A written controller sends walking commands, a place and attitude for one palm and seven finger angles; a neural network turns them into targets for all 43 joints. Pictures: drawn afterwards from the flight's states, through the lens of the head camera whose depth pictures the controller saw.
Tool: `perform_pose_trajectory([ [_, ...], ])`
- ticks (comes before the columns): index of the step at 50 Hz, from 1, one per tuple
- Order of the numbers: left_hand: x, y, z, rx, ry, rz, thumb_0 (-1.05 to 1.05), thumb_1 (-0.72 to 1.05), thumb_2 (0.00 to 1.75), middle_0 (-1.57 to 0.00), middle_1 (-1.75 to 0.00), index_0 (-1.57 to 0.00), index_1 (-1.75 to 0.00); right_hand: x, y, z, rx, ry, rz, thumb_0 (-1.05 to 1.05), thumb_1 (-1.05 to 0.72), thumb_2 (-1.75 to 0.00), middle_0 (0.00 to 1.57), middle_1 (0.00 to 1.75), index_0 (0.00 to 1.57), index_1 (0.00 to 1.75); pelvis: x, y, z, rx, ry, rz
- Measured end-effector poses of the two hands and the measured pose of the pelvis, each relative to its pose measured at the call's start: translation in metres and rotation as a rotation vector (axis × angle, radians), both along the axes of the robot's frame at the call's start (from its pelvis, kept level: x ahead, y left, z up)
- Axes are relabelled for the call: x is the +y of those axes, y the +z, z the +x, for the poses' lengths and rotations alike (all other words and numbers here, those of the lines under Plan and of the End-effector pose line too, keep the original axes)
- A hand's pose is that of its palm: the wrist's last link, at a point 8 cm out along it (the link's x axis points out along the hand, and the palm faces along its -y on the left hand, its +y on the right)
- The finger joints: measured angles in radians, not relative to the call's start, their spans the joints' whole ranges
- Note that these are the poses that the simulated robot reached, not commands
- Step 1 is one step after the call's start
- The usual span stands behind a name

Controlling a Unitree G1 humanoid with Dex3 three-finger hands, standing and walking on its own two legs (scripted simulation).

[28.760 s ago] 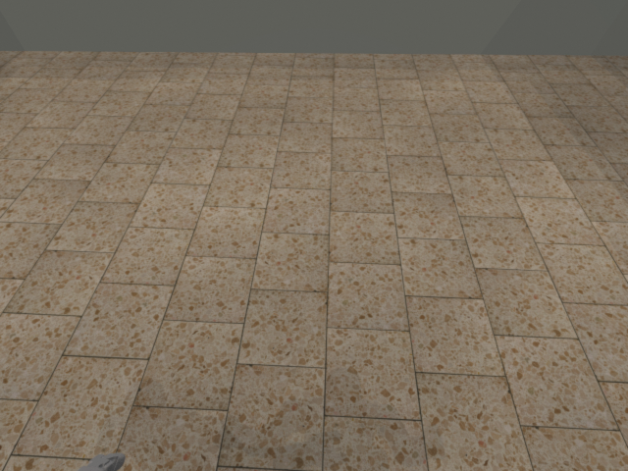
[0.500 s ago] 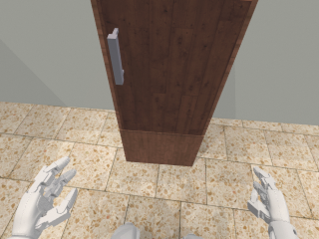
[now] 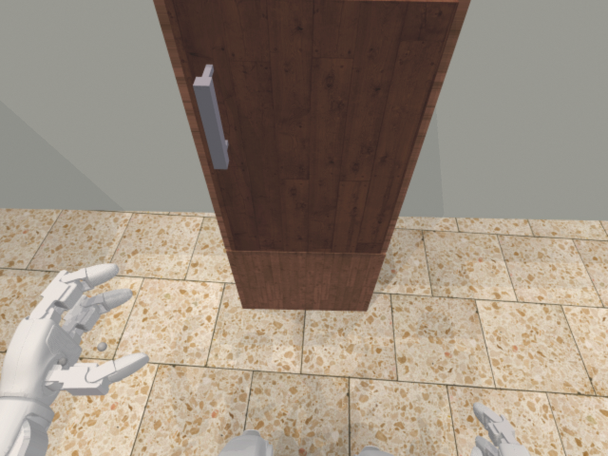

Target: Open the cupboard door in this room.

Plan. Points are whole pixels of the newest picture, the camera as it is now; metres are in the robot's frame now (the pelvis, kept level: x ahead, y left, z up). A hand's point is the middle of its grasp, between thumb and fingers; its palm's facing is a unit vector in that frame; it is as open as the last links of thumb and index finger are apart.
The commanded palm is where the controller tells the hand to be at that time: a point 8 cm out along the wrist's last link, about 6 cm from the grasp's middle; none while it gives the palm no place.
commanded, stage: raise the hand with hooked fingers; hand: left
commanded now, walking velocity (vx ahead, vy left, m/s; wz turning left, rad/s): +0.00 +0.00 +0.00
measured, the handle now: (215, 119) +0.59 +0.18 +0.10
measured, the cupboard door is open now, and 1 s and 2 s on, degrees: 0 0 0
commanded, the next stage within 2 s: move the hooked fingers beside the handle in 1.18 s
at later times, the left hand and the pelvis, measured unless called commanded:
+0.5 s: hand (58, 291) +0.27 +0.29 +0.11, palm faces +0.06 -1.00 -0.04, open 13.9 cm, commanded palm +0.25 +0.33 +0.11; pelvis +0.01 +0.02 +0.02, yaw +1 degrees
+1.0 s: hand (71, 263) +0.30 +0.28 +0.12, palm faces +0.05 -1.00 -0.02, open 14.0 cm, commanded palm +0.27 +0.33 +0.13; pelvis +0.01 +0.01 +0.03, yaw +0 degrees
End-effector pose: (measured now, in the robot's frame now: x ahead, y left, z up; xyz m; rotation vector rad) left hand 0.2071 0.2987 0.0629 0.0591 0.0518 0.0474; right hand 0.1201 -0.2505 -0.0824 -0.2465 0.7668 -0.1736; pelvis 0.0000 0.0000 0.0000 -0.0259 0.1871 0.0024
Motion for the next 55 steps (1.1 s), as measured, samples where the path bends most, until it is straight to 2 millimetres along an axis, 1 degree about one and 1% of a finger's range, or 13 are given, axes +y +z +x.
perform_pose_trajectory([
  [3, 0.003, 0.002, 0.004, -0.012, -0.011, -0.007, 0.0, -0.04, 0.5, -0.27, -0.91, -0.26, -0.9, -0.005, 0.008, 0.002, -0.011, -0.005, -0.033, 0.01, -0.9, -0.9, 0.2, 0.3, 0.2, 0.3, 0.005, 0.002, 0.001, -0.009, 0.0, -0.003],
  [7, 0.008, 0.009, 0.011, -0.037, -0.016, -0.01, 0.0, -0.14, 0.46, -0.28, -0.97, -0.27, -0.96, -0.003, 0.021, 0.015, -0.054, 0.002, -0.054, 0.01, -0.9, -0.9, 0.2, 0.3, 0.2, 0.3, 0.01, 0.007, 0.003, -0.025, 0.002, -0.006],
  [12, 0.018, 0.021, 0.021, -0.056, -0.007, -0.012, -0.01, -0.26, 0.41, -0.29, -1.04, -0.28, -1.04, 0.012, 0.036, 0.036, -0.118, 0.034, -0.041, 0.01, -0.9, -0.9, 0.2, 0.3, 0.2, 0.3, 0.014, 0.012, 0.006, -0.042, 0.005, -0.009],
  [16, 0.027, 0.03, 0.026, -0.056, 0.003, -0.015, -0.01, -0.35, 0.37, -0.29, -1.1, -0.29, -1.1, 0.026, 0.043, 0.051, -0.154, 0.066, -0.017, 0.01, -0.9, -0.9, 0.2, 0.3, 0.2, 0.3, 0.017, 0.016, 0.008, -0.055, 0.007, -0.012],
  [19, 0.032, 0.037, 0.031, -0.055, 0.009, -0.013, -0.01, -0.41, 0.34, -0.3, -1.14, -0.29, -1.13, 0.036, 0.045, 0.059, -0.167, 0.089, 0.0, 0.01, -0.9, -0.9, 0.2, 0.3, 0.2, 0.3, 0.019, 0.019, 0.009, -0.065, 0.011, -0.013],
  [22, 0.037, 0.042, 0.036, -0.053, 0.012, -0.015, -0.01, -0.45, 0.33, -0.3, -1.16, -0.29, -1.16, 0.044, 0.046, 0.062, -0.164, 0.104, 0.013, 0.01, -0.9, -0.9, 0.2, 0.3, 0.2, 0.3, 0.019, 0.021, 0.009, -0.071, 0.014, -0.012],
  [25, 0.042, 0.048, 0.041, -0.05, 0.014, -0.017, -0.01, -0.47, 0.32, -0.3, -1.18, -0.29, -1.18, 0.047, 0.045, 0.062, -0.152, 0.11, 0.019, 0.01, -0.9, -0.9, 0.2, 0.3, 0.2, 0.3, 0.02, 0.023, 0.009, -0.078, 0.015, -0.011],
  [29, 0.047, 0.055, 0.049, -0.05, 0.013, -0.022, -0.02, -0.49, 0.31, -0.3, -1.19, -0.3, -1.19, 0.045, 0.043, 0.057, -0.126, 0.103, 0.017, 0.01, -0.9, -0.9, 0.2, 0.3, 0.2, 0.3, 0.019, 0.025, 0.01, -0.085, 0.015, -0.01],
  [37, 0.051, 0.068, 0.067, -0.063, 0.003, -0.032, -0.02, -0.5, 0.3, -0.3, -1.2, -0.3, -1.19, 0.026, 0.043, 0.04, -0.074, 0.061, -0.011, 0.01, -0.9, -0.9, 0.2, 0.3, 0.2, 0.3, 0.015, 0.03, 0.011, -0.092, 0.01, -0.006],
  [40, 0.049, 0.068, 0.071, -0.055, -0.008, -0.042, -0.02, -0.5, 0.3, -0.3, -1.2, -0.29, -1.19, 0.018, 0.044, 0.034, -0.064, 0.043, -0.018, 0.01, -0.9, -0.9, 0.2, 0.3, 0.2, 0.3, 0.013, 0.031, 0.012, -0.091, 0.005, -0.004],
  [47, 0.038, 0.058, 0.071, -0.032, -0.01, -0.052, -0.02, -0.5, 0.3, -0.3, -1.2, -0.29, -1.19, 0.006, 0.044, 0.026, -0.05, 0.017, -0.029, 0.01, -0.9, -0.9, 0.2, 0.3, 0.2, 0.3, 0.01, 0.031, 0.011, -0.089, -0.004, 0.001],
  [55, 0.033, 0.063, 0.068, -0.061, 0.005, -0.037, -0.02, -0.5, 0.3, -0.3, -1.2, -0.3, -1.2, 0.007, 0.042, 0.028, -0.054, 0.019, -0.013, 0.01, -0.9, -0.9, 0.2, 0.3, 0.2, 0.3, 0.005, 0.031, 0.011, -0.096, -0.003, 0.004],
])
